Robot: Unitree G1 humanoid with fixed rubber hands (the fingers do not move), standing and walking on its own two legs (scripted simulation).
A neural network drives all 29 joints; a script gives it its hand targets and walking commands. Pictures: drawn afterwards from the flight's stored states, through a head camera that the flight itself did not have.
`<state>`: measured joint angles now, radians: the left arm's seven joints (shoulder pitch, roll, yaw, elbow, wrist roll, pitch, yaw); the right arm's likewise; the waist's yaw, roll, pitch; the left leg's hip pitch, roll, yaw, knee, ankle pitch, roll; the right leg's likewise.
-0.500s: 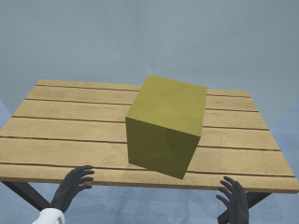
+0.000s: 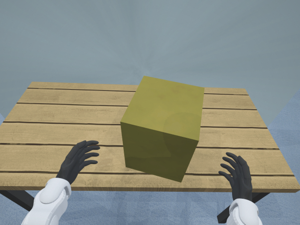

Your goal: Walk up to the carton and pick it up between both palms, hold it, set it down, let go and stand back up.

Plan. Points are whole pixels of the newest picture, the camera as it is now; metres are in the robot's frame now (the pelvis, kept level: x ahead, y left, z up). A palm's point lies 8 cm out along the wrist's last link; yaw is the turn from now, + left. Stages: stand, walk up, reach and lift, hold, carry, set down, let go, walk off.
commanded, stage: reach and lift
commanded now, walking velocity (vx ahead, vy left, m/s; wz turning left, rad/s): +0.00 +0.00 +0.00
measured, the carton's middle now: (162, 129) +0.41 -0.03 +0.00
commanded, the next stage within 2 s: none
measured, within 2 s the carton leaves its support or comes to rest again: neither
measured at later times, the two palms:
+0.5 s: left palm (81, 137) +0.30 +0.19 +0.09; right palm (247, 164) +0.25 -0.22 +0.08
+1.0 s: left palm (96, 102) +0.39 +0.16 +0.13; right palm (251, 136) +0.31 -0.24 +0.12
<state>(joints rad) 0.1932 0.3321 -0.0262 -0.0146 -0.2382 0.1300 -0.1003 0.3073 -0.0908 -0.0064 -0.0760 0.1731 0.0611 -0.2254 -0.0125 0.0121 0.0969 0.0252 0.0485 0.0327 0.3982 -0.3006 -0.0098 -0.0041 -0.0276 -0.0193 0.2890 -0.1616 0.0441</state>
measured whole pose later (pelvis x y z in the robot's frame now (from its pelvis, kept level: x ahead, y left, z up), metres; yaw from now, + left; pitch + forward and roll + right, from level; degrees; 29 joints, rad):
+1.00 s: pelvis -0.03 +0.00 +0.00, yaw +0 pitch -2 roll -1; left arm -0.63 0.36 0.05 0.51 -0.21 0.41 -0.08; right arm -0.45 -0.18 -0.08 0.35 0.27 0.29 -0.22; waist -0.12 -0.01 0.04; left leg -0.13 0.04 0.04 0.40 -0.24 0.00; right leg -0.16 -0.04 -0.01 0.30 -0.11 0.05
